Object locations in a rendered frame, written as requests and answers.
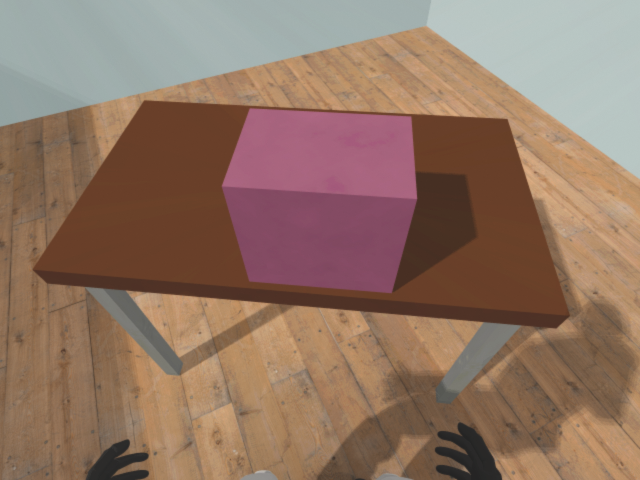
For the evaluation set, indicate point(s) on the right robot hand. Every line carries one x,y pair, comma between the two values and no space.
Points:
479,461

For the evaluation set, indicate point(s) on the table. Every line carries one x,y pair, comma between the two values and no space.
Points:
154,219

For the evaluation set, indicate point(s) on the carton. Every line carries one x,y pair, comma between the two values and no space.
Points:
322,199

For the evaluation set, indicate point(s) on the left robot hand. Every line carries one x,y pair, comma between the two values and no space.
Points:
107,465

